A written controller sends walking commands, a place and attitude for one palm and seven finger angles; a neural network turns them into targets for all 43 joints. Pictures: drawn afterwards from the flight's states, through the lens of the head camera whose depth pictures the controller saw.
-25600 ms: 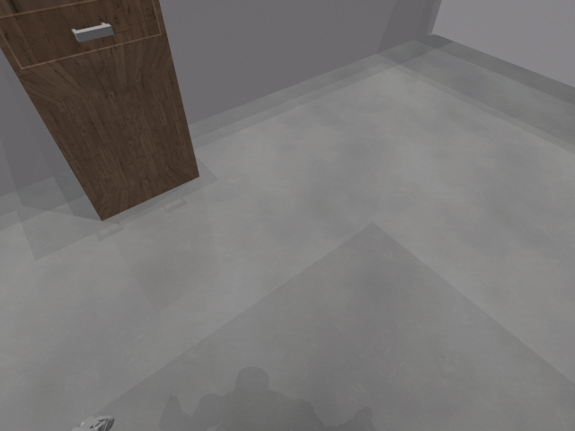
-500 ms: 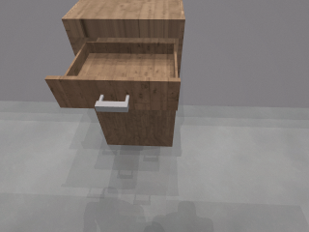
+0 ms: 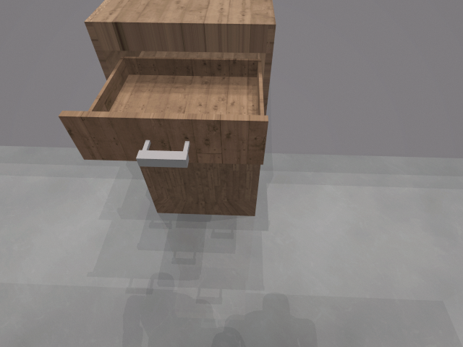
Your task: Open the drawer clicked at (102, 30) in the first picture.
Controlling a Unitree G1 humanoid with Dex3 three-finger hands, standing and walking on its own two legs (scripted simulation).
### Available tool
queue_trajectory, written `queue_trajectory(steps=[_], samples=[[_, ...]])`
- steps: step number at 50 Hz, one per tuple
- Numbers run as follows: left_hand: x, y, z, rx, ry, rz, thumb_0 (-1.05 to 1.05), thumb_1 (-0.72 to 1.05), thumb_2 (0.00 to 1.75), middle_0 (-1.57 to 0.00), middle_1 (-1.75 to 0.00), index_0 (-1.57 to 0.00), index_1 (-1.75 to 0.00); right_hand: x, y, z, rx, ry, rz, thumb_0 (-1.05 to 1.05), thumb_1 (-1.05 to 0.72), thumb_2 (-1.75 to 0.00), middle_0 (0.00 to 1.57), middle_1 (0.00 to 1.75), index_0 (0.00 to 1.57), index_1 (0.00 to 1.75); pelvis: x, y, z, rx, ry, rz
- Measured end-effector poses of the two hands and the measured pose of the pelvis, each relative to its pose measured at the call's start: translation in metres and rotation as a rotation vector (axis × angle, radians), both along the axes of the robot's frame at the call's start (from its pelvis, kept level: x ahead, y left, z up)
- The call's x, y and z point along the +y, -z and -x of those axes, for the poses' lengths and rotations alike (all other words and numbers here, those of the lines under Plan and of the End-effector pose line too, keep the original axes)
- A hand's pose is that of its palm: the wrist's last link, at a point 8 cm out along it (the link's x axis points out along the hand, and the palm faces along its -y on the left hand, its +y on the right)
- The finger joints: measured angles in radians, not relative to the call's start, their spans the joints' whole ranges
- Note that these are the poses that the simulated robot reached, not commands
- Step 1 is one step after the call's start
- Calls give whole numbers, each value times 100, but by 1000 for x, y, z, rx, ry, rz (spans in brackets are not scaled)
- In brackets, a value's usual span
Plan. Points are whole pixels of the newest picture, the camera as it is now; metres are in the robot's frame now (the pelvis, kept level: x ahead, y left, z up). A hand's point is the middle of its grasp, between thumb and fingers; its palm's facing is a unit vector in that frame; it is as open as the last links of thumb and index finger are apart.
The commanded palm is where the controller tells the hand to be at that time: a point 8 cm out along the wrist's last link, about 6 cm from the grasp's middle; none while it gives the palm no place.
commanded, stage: look to check the result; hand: left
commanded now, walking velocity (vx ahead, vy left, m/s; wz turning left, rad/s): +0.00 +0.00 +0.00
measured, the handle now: (165, 151) +0.51 +0.18 +0.02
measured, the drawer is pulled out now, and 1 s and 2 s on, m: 0.30 0.30 0.30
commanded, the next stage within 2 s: stand and wait in 0.32 s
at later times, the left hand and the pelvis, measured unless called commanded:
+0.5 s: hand out of the picture +0.01 +0.16 -0.17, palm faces +0.05 -0.98 -0.18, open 7.4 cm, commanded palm none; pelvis +0.01 -0.01 +0.00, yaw +0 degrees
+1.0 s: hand out of the picture +0.02 +0.15 -0.17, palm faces +0.05 -0.98 -0.19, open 7.4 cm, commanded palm none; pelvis +0.02 -0.02 +0.00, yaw +0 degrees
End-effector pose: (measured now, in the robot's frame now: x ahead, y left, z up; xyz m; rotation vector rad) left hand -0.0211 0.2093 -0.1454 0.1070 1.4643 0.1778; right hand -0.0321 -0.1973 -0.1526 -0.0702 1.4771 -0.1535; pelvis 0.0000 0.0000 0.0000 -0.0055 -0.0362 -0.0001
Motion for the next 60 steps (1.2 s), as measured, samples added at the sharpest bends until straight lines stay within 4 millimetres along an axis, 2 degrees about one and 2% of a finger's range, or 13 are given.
queue_trajectory(steps=[8,28,60], samples=[[-2,0,-4,-4,-1,0,0,91,90,-20,-29,-20,-30,-2,0,-13,-18,-11,0,0,-91,-90,20,30,19,30,-1,0,-3,0,0,0],[-6,-2,-25,-31,9,-9,0,91,90,-20,-29,-20,-30,-12,0,-23,-20,-15,6,0,-91,-90,20,30,19,30,-8,-1,-12,2,0,-4],[-16,-1,-35,-35,9,-14,0,91,90,-20,-29,-20,-30,-31,-1,-39,-22,-18,22,0,-91,-90,20,30,19,30,-22,-1,-23,4,-1,-5]])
